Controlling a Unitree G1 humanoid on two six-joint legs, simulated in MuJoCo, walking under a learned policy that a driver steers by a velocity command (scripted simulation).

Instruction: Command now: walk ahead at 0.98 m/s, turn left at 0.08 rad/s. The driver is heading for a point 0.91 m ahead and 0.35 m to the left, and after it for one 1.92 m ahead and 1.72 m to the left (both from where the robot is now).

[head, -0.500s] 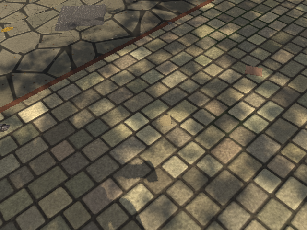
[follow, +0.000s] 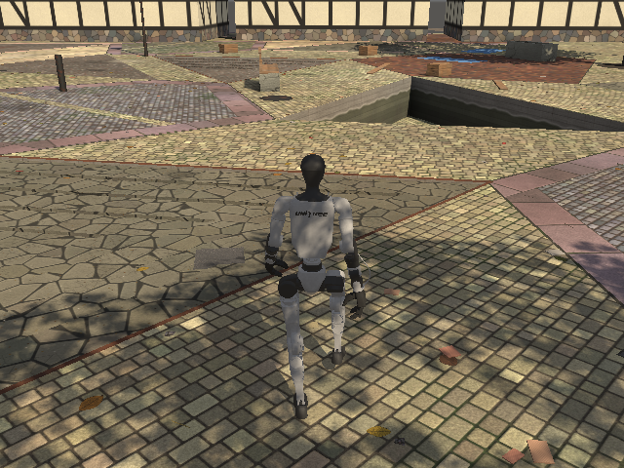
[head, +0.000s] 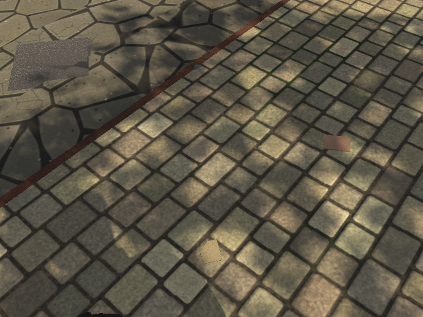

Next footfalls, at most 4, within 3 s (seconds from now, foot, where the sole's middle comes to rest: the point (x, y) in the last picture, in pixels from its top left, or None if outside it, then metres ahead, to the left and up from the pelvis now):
0.14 right None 0.36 -0.09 -0.77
0.60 left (161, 249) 0.73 0.16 -0.77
1.02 right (126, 156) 1.17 0.31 -0.77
1.44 left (76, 200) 0.96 0.48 -0.77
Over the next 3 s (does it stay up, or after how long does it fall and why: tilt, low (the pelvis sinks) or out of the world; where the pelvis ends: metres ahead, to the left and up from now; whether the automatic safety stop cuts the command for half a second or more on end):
stays up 1.08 0.39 0.01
